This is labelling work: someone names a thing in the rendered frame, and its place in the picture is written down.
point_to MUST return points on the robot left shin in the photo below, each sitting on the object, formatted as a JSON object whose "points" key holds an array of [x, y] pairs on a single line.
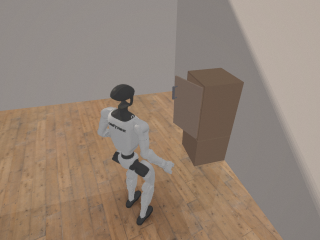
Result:
{"points": [[131, 185]]}

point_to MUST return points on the right robot forearm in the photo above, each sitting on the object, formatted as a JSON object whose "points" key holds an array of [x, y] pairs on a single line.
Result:
{"points": [[154, 159]]}

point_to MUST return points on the robot left upper arm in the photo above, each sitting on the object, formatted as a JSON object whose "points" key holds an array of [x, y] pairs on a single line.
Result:
{"points": [[103, 123]]}

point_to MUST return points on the robot right shin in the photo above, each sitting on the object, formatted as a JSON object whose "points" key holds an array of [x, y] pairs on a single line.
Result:
{"points": [[146, 200]]}

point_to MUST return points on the handle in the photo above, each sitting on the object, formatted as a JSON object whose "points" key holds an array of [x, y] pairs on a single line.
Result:
{"points": [[173, 92]]}

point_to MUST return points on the right robot hand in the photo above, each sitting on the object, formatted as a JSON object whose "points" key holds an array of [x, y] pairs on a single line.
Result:
{"points": [[169, 167]]}

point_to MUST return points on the robot right upper arm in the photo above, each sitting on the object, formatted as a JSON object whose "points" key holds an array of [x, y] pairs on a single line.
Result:
{"points": [[141, 128]]}

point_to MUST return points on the robot shin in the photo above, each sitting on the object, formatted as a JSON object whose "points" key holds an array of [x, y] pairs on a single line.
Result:
{"points": [[131, 185], [146, 200]]}

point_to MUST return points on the cupboard door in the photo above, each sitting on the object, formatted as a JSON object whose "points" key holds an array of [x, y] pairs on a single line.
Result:
{"points": [[187, 105]]}

